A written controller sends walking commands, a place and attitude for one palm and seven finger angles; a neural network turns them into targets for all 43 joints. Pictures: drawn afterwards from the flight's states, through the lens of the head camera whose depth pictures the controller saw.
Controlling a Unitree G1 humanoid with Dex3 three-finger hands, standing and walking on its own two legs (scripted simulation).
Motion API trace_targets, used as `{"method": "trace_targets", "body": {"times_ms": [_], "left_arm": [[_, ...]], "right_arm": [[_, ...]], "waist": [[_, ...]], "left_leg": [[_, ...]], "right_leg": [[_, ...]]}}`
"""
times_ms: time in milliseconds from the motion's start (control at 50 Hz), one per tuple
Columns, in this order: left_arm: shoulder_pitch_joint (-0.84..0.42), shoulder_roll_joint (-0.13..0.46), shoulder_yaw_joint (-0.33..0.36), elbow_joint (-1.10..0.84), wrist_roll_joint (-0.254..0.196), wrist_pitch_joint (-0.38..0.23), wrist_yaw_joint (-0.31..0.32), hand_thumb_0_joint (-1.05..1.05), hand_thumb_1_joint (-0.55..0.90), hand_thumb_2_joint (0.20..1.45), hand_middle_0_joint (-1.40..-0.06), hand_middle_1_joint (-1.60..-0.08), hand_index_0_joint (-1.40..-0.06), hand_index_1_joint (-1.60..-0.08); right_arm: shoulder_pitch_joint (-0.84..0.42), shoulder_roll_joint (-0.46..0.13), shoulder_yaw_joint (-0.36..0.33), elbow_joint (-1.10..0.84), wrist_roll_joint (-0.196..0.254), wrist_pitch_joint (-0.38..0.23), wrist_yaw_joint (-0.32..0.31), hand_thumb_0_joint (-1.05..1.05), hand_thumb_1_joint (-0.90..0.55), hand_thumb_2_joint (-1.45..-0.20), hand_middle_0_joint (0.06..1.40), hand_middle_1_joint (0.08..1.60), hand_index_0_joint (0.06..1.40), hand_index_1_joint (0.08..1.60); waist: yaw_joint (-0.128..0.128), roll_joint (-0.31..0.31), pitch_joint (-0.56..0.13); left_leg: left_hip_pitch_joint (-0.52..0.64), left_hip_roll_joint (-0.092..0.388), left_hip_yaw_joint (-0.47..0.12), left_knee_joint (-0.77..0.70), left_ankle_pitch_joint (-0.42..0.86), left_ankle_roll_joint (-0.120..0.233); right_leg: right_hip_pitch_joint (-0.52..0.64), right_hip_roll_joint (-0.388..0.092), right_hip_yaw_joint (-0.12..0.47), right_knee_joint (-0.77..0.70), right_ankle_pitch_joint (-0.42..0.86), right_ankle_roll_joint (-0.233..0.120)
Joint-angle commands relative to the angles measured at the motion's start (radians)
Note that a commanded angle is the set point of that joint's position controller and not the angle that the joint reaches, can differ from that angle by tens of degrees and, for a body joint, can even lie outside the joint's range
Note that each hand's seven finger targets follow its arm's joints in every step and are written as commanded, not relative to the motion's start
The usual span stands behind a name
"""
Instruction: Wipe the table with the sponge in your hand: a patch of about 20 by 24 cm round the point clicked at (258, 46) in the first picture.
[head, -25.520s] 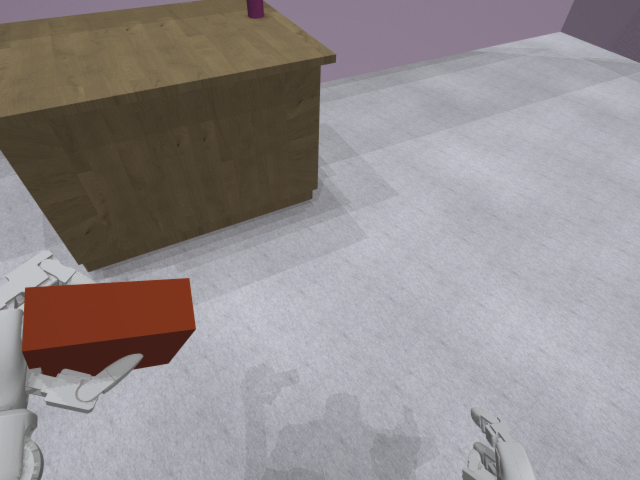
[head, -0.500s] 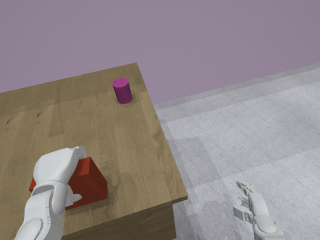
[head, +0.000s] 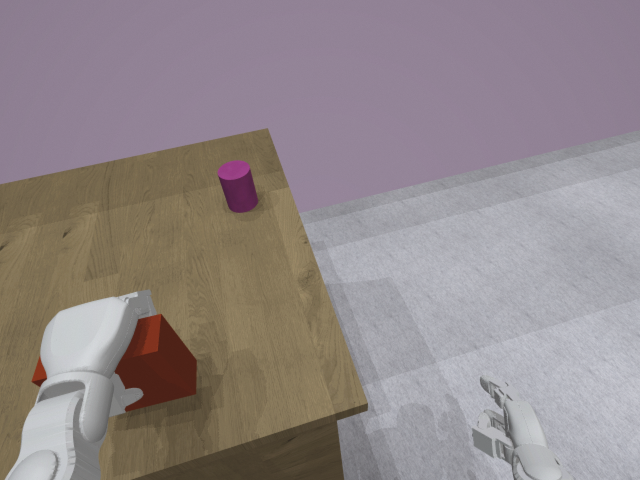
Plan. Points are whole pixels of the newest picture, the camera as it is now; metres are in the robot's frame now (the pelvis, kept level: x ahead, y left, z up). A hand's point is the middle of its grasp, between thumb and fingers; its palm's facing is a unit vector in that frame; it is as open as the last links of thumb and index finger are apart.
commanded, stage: move the sponge above the wiping area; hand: left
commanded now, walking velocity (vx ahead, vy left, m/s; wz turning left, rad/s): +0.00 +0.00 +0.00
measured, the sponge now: (133, 376) +0.20 +0.29 +0.02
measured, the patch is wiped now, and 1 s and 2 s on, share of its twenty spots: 0.00 0.00 0.00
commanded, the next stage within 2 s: lower the sponge onto the table in 1.68 s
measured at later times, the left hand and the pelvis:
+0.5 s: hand (114, 371) +0.19 +0.28 +0.06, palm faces +0.01 -0.11 -0.99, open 9.2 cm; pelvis -0.01 -0.01 +0.00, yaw +0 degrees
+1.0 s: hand (117, 381) +0.18 +0.28 +0.06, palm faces -0.04 -0.14 -0.99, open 9.2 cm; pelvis -0.01 +0.00 +0.00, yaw +0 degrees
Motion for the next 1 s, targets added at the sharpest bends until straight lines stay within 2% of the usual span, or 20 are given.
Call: {"method": "trace_targets", "body": {"times_ms": [0, 60, 100, 160, 220, 260, 280, 360, 380, 420, 460, 480, 560, 640, 660, 740, 760, 800, 920, 980], "left_arm": [[-0.127, 0.15, 0.138, -0.175, 0.002, 0.012, 0.062, 0.0, 0.1, 1.3, -1.2, -1.6, -1.2, -1.6], [-0.086, 0.146, 0.125, -0.147, -0.009, 0.054, 0.039, 0.0, 0.1, 1.3, -1.2, -1.6, -1.2, -1.6], [-0.087, 0.13, 0.089, -0.193, -0.003, 0.056, 0.021, 0.0, 0.1, 1.3, -1.2, -1.6, -1.2, -1.6], [-0.092, 0.214, 0.148, -0.246, 0.022, 0.044, 0.019, 0.0, 0.1, 1.3, -1.2, -1.6, -1.2, -1.6], [-0.105, 0.18, 0.127, -0.255, 0.041, -0.001, 0.041, 0.0, 0.1, 1.3, -1.2, -1.6, -1.2, -1.6], [-0.114, 0.236, 0.186, -0.239, 0.052, -0.007, 0.064, 0.0, 0.1, 1.3, -1.2, -1.6, -1.2, -1.6], [-0.122, 0.19, 0.156, -0.225, 0.048, -0.01, 0.072, 0.0, 0.1, 1.3, -1.2, -1.6, -1.2, -1.6], [-0.079, 0.212, 0.197, -0.166, 0.03, 0.014, 0.09, 0.0, 0.1, 1.3, -1.2, -1.6, -1.2, -1.6], [-0.114, 0.156, 0.138, -0.169, 0.024, 0.018, 0.085, 0.0, 0.1, 1.3, -1.2, -1.6, -1.2, -1.6], [-0.12, 0.134, 0.108, -0.137, 0.009, 0.029, 0.074, 0.0, 0.1, 1.3, -1.2, -1.6, -1.2, -1.6], [-0.159, 0.16, 0.111, -0.101, 0.012, 0.044, 0.058, 0.0, 0.1, 1.3, -1.2, -1.6, -1.2, -1.6], [-0.194, 0.119, 0.066, -0.13, 0.003, 0.034, 0.051, 0.0, 0.1, 1.3, -1.2, -1.6, -1.2, -1.6], [-0.259, 0.204, 0.115, -0.151, 0.035, -0.006, 0.048, 0.0, 0.1, 1.3, -1.2, -1.6, -1.2, -1.6], [-0.254, 0.172, 0.105, -0.165, 0.054, -0.046, 0.072, 0.0, 0.1, 1.3, -1.2, -1.6, -1.2, -1.6], [-0.234, 0.204, 0.142, -0.167, 0.058, -0.041, 0.082, 0.0, 0.1, 1.3, -1.2, -1.6, -1.2, -1.6], [-0.145, 0.157, 0.139, -0.105, 0.036, 0.015, 0.096, 0.0, 0.1, 1.3, -1.2, -1.6, -1.2, -1.6], [-0.121, 0.185, 0.169, -0.088, 0.033, 0.038, 0.096, 0.0, 0.1, 1.3, -1.2, -1.6, -1.2, -1.6], [-0.11, 0.132, 0.12, -0.109, 0.018, 0.064, 0.087, 0.0, 0.1, 1.3, -1.2, -1.6, -1.2, -1.6], [-0.107, 0.179, 0.126, -0.165, 0.012, 0.065, 0.041, 0.0, 0.1, 1.3, -1.2, -1.6, -1.2, -1.6], [-0.182, 0.174, 0.101, -0.252, 0.027, 0.012, 0.039, 0.0, 0.1, 1.3, -1.2, -1.6, -1.2, -1.6]], "right_arm": [[-0.194, -0.094, -0.04, -0.169, 0.014, -0.054, 0.003, 0.0, -0.9, -0.9, 0.2, 0.3, 0.2, 0.3], [-0.22, -0.104, -0.037, -0.169, 0.017, -0.048, 0.005, 0.0, -0.9, -0.9, 0.2, 0.3, 0.2, 0.3], [-0.212, -0.101, -0.037, -0.185, 0.017, -0.049, 0.008, 0.0, -0.9, -0.9, 0.2, 0.3, 0.2, 0.3], [-0.218, -0.108, -0.036, -0.188, 0.004, -0.043, 0.006, 0.0, -0.9, -0.9, 0.2, 0.3, 0.2, 0.3], [-0.183, -0.094, -0.04, -0.187, 0.001, -0.051, 0.006, 0.0, -0.9, -0.9, 0.2, 0.3, 0.2, 0.3], [-0.189, -0.101, -0.042, -0.177, -0.003, -0.047, 0.003, 0.0, -0.9, -0.9, 0.2, 0.3, 0.2, 0.3], [-0.176, -0.091, -0.043, -0.177, 0.003, -0.049, 0.004, 0.0, -0.9, -0.9, 0.2, 0.3, 0.2, 0.3], [-0.202, -0.101, -0.045, -0.166, 0.01, -0.041, 0.005, 0.0, -0.9, -0.9, 0.2, 0.3, 0.2, 0.3], [-0.205, -0.095, -0.041, -0.168, 0.016, -0.04, 0.006, 0.0, -0.9, -0.9, 0.2, 0.3, 0.2, 0.3], [-0.211, -0.097, -0.04, -0.168, 0.019, -0.044, 0.004, 0.0, -0.9, -0.9, 0.2, 0.3, 0.2, 0.3], [-0.232, -0.102, -0.032, -0.162, 0.018, -0.042, -0.004, 0.0, -0.9, -0.9, 0.2, 0.3, 0.2, 0.3], [-0.22, -0.096, -0.033, -0.173, 0.022, -0.048, -0.007, 0.0, -0.9, -0.9, 0.2, 0.3, 0.2, 0.3], [-0.215, -0.099, -0.033, -0.165, 0.006, -0.061, -0.02, 0.0, -0.9, -0.9, 0.2, 0.3, 0.2, 0.3], [-0.196, -0.09, -0.041, -0.16, 0.003, -0.073, -0.014, 0.0, -0.9, -0.9, 0.2, 0.3, 0.2, 0.3], [-0.196, -0.092, -0.043, -0.158, 0.002, -0.07, -0.01, 0.0, -0.9, -0.9, 0.2, 0.3, 0.2, 0.3], [-0.215, -0.093, -0.043, -0.156, 0.015, -0.053, 0.008, 0.0, -0.9, -0.9, 0.2, 0.3, 0.2, 0.3], [-0.228, -0.1, -0.042, -0.153, 0.016, -0.047, 0.009, 0.0, -0.9, -0.9, 0.2, 0.3, 0.2, 0.3], [-0.238, -0.096, -0.039, -0.168, 0.022, -0.045, 0.016, 0.0, -0.9, -0.9, 0.2, 0.3, 0.2, 0.3], [-0.235, -0.104, -0.034, -0.176, 0.017, -0.044, 0.008, 0.0, -0.9, -0.9, 0.2, 0.3, 0.2, 0.3], [-0.221, -0.093, -0.032, -0.182, 0.009, -0.057, -0.002, 0.0, -0.9, -0.9, 0.2, 0.3, 0.2, 0.3]], "waist": [[-0.018, -0.021, -0.177], [-0.018, -0.04, -0.149], [-0.022, -0.061, -0.179], [-0.013, -0.071, -0.216], [-0.021, -0.068, -0.214], [-0.007, -0.04, -0.194], [-0.018, -0.054, -0.197], [-0.002, -0.036, -0.165], [-0.02, -0.029, -0.164], [-0.023, -0.038, -0.149], [-0.025, -0.049, -0.107], [-0.04, -0.046, -0.132], [-0.028, -0.047, -0.173], [-0.019, -0.007, -0.207], [-0.01, -0.005, -0.205], [-0.001, -0.045, -0.158], [0.007, -0.045, -0.144], [0.004, -0.068, -0.156], [-0.014, -0.106, -0.16], [-0.027, -0.039, -0.181]], "left_leg": [[0.115, -0.012, -0.06, -0.017, 0.279, 0.033], [0.092, -0.017, -0.061, -0.031, 0.25, 0.031], [0.092, -0.018, -0.055, -0.022, 0.263, 0.039], [0.105, -0.026, -0.062, -0.011, 0.278, 0.04], [0.112, -0.017, -0.057, 0.001, 0.29, 0.045], [0.117, -0.019, -0.065, -0.004, 0.269, 0.038], [0.11, -0.014, -0.055, 0.001, 0.261, 0.041], [0.093, -0.021, -0.065, -0.014, 0.234, 0.031], [0.088, -0.016, -0.054, -0.014, 0.225, 0.034], [0.08, -0.021, -0.056, -0.021, 0.196, 0.036], [0.075, -0.026, -0.062, -0.035, 0.146, 0.035], [0.077, -0.023, -0.051, -0.034, 0.133, 0.043], [0.109, -0.031, -0.056, -0.03, 0.144, 0.047], [0.13, -0.023, -0.058, -0.022, 0.191, 0.042], [0.128, -0.02, -0.073, -0.032, 0.19, 0.036], [0.084, -0.016, -0.062, -0.041, 0.196, 0.029], [0.077, -0.019, -0.066, -0.053, 0.178, 0.025], [0.072, -0.018, -0.055, -0.047, 0.191, 0.03], [0.084, -0.029, -0.056, -0.025, 0.191, 0.045], [0.124, -0.027, -0.054, -0.015, 0.203, 0.051]], "right_leg": [[-0.013, -0.003, 0.066, -0.054, 0.294, -0.036], [-0.013, 0.001, 0.08, -0.057, 0.279, -0.038], [0.0, -0.008, 0.068, -0.044, 0.301, -0.031], [0.015, 0.0, 0.099, -0.039, 0.331, -0.036], [-0.01, -0.002, 0.073, -0.035, 0.322, -0.034], [-0.023, 0.01, 0.105, -0.048, 0.29, -0.045], [-0.027, 0.002, 0.077, -0.041, 0.284, -0.038], [-0.024, 0.008, 0.103, -0.053, 0.252, -0.046], [-0.031, -0.001, 0.079, -0.049, 0.246, -0.038], [-0.04, -0.002, 0.074, -0.06, 0.214, -0.034], [-0.064, 0.005, 0.096, -0.083, 0.147, -0.036], [-0.055, -0.003, 0.072, -0.077, 0.135, -0.028], [-0.045, 0.005, 0.103, -0.086, 0.138, -0.035], [-0.041, 0.006, 0.083, -0.072, 0.172, -0.042], [-0.034, 0.016, 0.096, -0.071, 0.16, -0.049], [-0.021, 0.004, 0.079, -0.066, 0.193, -0.043], [-0.013, 0.01, 0.095, -0.071, 0.169, -0.047], [-0.002, 0.002, 0.077, -0.06, 0.194, -0.04], [-0.01, -0.003, 0.092, -0.067, 0.223, -0.03], [-0.03, -0.001, 0.092, -0.07, 0.217, -0.032]]}}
